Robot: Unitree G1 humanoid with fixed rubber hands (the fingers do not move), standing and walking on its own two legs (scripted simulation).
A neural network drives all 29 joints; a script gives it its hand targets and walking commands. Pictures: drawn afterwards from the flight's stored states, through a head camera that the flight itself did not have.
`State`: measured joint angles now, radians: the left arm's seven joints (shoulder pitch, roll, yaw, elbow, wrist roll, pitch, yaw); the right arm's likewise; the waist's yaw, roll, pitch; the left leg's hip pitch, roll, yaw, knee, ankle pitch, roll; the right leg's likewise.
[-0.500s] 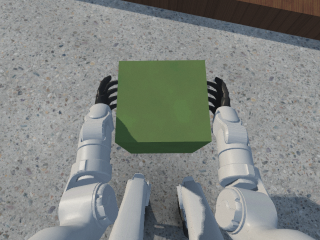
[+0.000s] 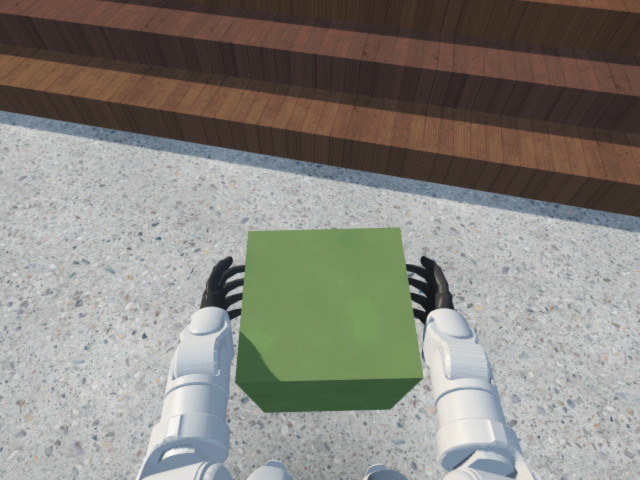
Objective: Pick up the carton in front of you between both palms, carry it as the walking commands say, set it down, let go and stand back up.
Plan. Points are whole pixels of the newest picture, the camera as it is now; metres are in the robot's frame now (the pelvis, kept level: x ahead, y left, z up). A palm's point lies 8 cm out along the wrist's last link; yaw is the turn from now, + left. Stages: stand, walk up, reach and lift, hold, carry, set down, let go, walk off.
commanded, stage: reach and lift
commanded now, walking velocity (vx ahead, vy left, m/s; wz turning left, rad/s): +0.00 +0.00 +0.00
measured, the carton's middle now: (325, 328) +0.33 +0.01 -0.09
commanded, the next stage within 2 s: hold in 1.28 s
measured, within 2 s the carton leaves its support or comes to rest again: neither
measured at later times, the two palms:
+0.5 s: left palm (202, 308) +0.30 +0.15 +0.06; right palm (463, 306) +0.30 -0.15 +0.06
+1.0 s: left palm (202, 296) +0.31 +0.15 +0.07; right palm (465, 295) +0.31 -0.15 +0.07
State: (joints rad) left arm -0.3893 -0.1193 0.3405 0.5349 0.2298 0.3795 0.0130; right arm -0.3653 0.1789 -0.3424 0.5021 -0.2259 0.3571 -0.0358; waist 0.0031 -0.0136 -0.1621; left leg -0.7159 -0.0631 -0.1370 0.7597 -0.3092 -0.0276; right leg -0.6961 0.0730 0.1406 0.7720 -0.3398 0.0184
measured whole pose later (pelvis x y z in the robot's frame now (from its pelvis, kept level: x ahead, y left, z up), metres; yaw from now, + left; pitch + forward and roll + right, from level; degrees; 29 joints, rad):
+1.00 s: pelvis +0.02 +0.00 +0.04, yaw +0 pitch -4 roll +0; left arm -0.28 -0.16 0.26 0.32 0.29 0.66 0.01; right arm -0.29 0.16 -0.25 0.32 -0.29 0.65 0.02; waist 0.00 -0.01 0.00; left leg -0.11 -0.04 -0.13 0.36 -0.18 -0.01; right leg -0.09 0.04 0.14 0.38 -0.21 0.01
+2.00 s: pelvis +0.01 +0.00 +0.04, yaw +0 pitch -7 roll +0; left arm -0.31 -0.16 0.26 0.26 0.30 0.76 0.00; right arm -0.31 0.16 -0.26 0.26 -0.30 0.74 0.03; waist 0.00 -0.01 0.02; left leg -0.05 -0.04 -0.12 0.35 -0.17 -0.01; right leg -0.03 0.03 0.14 0.35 -0.20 0.01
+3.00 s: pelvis +0.37 -0.07 +0.04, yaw +0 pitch +5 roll +1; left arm -0.07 -0.13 0.08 -0.48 0.06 1.24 0.13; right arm -0.09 0.13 -0.07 -0.48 -0.06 1.24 -0.12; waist 0.05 -0.01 -0.13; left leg -0.56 0.09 0.10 0.97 -0.27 0.00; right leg -0.19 -0.01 -0.23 0.34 -0.25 -0.07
